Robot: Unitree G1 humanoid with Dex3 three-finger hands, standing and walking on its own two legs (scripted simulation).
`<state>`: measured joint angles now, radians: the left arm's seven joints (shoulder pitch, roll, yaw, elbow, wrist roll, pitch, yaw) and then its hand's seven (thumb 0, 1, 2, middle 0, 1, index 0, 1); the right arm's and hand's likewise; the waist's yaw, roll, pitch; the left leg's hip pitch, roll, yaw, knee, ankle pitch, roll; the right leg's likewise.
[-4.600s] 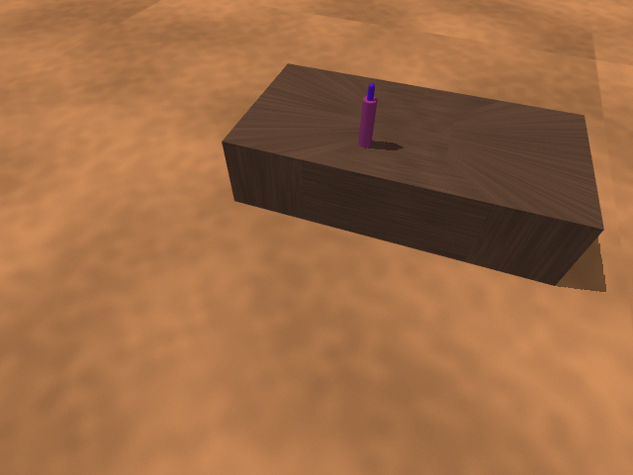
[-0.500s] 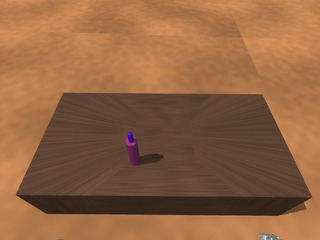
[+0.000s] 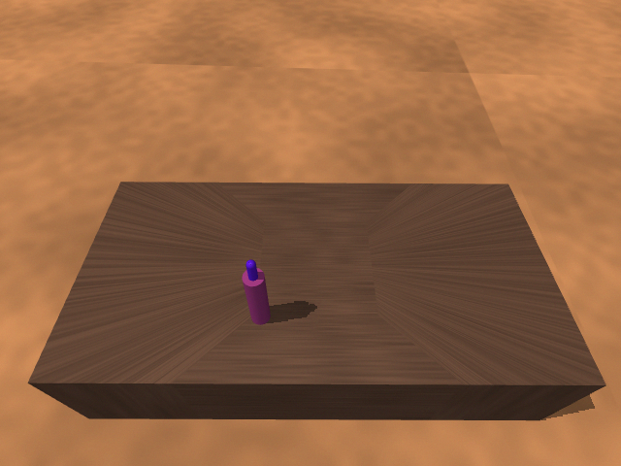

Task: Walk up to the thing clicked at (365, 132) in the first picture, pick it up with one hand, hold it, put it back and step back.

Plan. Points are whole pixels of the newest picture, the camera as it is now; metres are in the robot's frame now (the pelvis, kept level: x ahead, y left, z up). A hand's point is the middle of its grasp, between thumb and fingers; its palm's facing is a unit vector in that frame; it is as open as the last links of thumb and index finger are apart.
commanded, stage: stand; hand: left
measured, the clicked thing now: (256, 291) +0.53 +0.14 -0.32
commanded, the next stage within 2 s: none
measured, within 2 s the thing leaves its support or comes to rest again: neither
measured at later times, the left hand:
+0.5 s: hand out of the picture +0.09 +0.25 -0.15, palm faces -0.01 -0.94 -0.34, open 7.4 cm
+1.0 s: hand out of the picture +0.10 +0.25 -0.15, palm faces -0.02 -0.94 -0.34, open 7.4 cm
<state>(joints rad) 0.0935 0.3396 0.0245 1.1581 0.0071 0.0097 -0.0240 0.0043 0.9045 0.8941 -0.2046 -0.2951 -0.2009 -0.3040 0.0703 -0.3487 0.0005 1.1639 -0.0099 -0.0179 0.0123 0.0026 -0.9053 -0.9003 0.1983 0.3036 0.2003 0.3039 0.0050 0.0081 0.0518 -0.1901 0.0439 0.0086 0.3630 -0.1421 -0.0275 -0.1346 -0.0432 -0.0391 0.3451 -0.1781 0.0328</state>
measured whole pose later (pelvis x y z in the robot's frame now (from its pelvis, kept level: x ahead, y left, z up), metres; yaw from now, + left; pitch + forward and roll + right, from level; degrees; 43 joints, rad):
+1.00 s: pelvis +0.03 +0.00 +0.00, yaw +0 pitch -2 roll +0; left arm 0.10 0.35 0.00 1.13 0.01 0.00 -0.01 0.00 0.90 0.89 -0.21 -0.30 -0.20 -0.30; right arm 0.08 -0.35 0.00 1.15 -0.01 -0.01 0.01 0.00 -0.91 -0.90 0.20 0.30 0.20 0.30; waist 0.00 0.00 0.04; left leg -0.13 0.03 0.01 0.33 -0.17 -0.03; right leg -0.08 -0.05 -0.04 0.32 -0.20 0.04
